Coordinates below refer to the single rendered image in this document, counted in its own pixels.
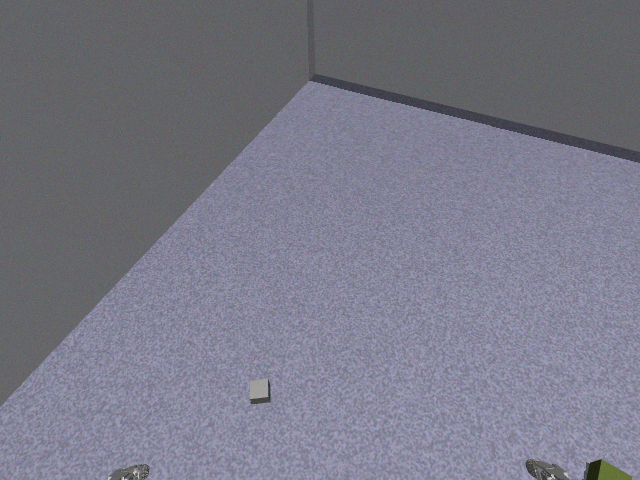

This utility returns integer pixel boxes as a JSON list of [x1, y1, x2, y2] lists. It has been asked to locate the right robot hand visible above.
[[525, 459, 575, 480]]

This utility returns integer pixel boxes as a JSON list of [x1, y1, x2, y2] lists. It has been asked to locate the left robot hand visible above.
[[108, 464, 149, 480]]

